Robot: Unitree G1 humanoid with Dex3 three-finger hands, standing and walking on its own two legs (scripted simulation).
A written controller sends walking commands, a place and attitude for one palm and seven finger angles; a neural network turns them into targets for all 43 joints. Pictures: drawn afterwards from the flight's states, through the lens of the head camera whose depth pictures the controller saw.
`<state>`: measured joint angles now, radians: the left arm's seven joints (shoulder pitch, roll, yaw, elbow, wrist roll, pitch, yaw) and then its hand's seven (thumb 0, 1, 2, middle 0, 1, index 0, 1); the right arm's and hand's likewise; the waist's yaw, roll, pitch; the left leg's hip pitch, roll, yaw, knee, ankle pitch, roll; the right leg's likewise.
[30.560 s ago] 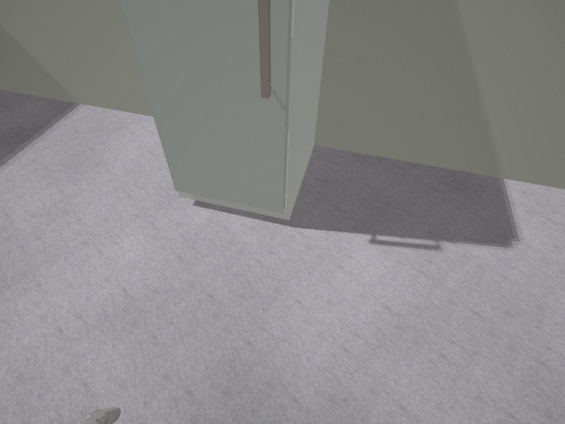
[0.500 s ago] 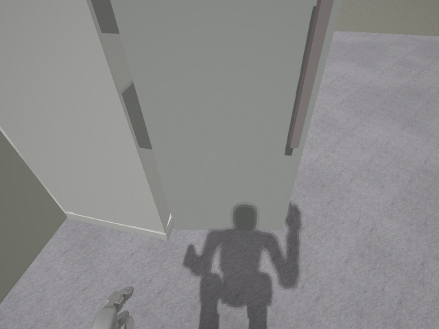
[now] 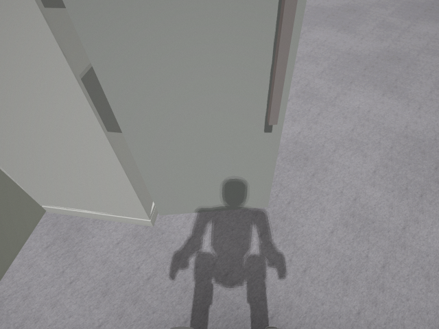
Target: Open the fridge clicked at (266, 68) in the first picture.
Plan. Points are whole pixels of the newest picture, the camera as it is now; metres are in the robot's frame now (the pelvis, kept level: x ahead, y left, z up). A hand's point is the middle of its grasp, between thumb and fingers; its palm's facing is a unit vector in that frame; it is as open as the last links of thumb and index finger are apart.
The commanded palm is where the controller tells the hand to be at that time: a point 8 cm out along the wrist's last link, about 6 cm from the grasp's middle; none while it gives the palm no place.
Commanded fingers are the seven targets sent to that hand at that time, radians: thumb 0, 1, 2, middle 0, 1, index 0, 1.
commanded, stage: let the arm hang, fingers relaxed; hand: right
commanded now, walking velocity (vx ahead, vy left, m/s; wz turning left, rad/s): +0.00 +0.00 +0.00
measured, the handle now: (280, 49) +0.71 -0.09 +0.15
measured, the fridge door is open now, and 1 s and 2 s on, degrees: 77 77 77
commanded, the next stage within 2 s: look to check the result in 0.74 s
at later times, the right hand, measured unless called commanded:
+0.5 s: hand out of the picture +0.07 -0.21 -0.15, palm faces -0.04 +0.97 -0.25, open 7.4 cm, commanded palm none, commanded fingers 0.00 -0.90 -0.90 0.20 0.30 0.20 0.30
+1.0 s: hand out of the picture +0.08 -0.19 -0.16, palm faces -0.04 +0.98 -0.20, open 7.4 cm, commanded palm none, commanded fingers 0.00 -0.90 -0.90 0.20 0.30 0.20 0.30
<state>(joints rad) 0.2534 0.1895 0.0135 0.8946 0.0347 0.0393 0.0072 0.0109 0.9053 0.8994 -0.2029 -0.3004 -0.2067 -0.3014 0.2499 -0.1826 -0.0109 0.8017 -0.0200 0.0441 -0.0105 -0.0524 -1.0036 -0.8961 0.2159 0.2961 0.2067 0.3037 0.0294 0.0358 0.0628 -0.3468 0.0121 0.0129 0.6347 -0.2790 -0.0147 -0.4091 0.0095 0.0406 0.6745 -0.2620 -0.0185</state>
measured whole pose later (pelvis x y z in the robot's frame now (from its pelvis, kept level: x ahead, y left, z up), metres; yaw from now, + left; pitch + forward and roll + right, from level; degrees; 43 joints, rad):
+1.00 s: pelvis +0.05 -0.01 +0.02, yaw +2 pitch -1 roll +0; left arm 0.21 0.16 0.01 1.13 0.02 0.01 0.03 0.01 0.91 0.90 -0.20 -0.30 -0.21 -0.30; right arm 0.20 -0.19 0.00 1.13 -0.01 0.00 -0.02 0.00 -0.91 -0.90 0.20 0.29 0.20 0.30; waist 0.01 0.00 0.06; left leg -0.17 0.02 -0.02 0.40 -0.22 -0.04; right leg -0.21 0.01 0.00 0.43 -0.21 -0.02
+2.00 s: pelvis +0.05 +0.00 +0.02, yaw +2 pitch -1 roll +0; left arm 0.24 0.15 0.01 1.13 0.02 0.00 0.03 0.01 0.91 0.90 -0.20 -0.30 -0.20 -0.30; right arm 0.24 -0.16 0.00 1.14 -0.02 0.00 -0.03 0.00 -0.91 -0.90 0.20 0.29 0.20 0.30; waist 0.01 0.01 0.05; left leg -0.17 0.02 -0.03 0.41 -0.22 -0.03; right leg -0.21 0.01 0.00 0.44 -0.21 -0.02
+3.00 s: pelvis +0.04 +0.00 +0.02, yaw +2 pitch -1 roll +1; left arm 0.24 0.14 0.02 1.13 0.02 0.00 0.04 0.01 0.91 0.90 -0.20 -0.30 -0.20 -0.30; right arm 0.25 -0.16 -0.01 1.13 -0.02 0.00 -0.03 0.00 -0.91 -0.90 0.20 0.29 0.20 0.30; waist 0.01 0.01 0.05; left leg -0.17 0.01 -0.03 0.41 -0.22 -0.03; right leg -0.21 0.00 0.00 0.44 -0.21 -0.01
